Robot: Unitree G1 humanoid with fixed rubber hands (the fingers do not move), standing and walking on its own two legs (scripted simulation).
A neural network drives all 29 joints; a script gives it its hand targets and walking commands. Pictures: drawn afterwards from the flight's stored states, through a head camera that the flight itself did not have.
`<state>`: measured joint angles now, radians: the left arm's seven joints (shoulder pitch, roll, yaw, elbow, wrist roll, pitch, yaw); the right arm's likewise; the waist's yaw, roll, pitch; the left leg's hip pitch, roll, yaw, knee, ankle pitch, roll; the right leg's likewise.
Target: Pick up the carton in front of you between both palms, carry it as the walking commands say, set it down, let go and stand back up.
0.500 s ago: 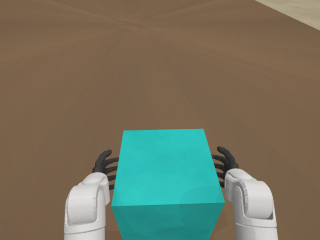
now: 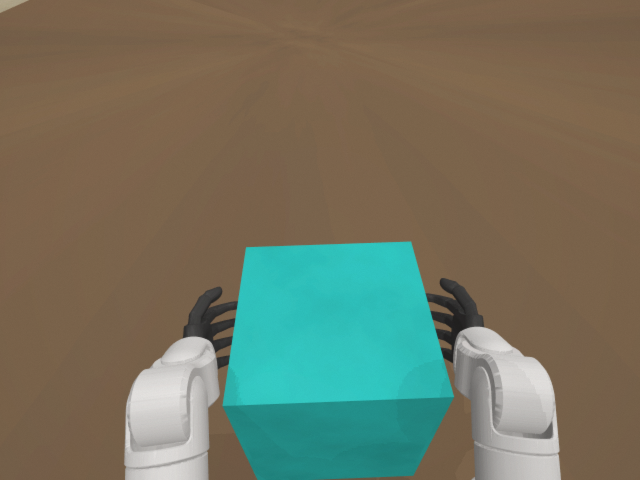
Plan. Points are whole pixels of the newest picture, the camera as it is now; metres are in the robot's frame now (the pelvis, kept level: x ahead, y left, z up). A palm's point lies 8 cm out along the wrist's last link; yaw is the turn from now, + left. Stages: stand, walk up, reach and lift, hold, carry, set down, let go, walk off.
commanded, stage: carry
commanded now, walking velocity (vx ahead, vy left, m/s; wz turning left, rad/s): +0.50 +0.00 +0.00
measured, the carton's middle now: (332, 365) +0.29 +0.01 +0.00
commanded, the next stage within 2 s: none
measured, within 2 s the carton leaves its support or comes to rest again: neither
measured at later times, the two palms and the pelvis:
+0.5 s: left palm (237, 177) +0.60 +0.16 +0.09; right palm (410, 175) +0.58 -0.13 +0.09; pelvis +0.32 +0.03 +0.00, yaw -3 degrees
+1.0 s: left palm (272, 94) +0.92 +0.13 +0.09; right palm (400, 92) +0.92 -0.17 +0.09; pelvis +0.66 -0.01 +0.00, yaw +0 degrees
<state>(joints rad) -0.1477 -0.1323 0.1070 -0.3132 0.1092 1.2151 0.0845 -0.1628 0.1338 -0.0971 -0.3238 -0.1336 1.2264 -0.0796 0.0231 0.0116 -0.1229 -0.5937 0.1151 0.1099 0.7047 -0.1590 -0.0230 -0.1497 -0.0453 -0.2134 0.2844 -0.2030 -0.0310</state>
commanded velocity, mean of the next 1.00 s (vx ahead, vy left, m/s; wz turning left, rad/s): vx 0.50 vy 0.00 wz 0.00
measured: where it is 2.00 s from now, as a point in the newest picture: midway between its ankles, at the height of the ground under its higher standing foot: (334, 306)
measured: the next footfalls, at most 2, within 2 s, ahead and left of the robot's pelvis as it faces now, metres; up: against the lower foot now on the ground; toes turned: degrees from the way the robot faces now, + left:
left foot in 0.16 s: +0.28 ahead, +0.13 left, +0.00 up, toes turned +10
right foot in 0.62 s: +0.60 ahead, -0.11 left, +0.00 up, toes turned -12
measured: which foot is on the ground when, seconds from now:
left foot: up 0.00-0.14, down 0.16-0.62, up 0.64-1.00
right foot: down 0.00-0.18, up 0.20-0.60, down 0.62-1.00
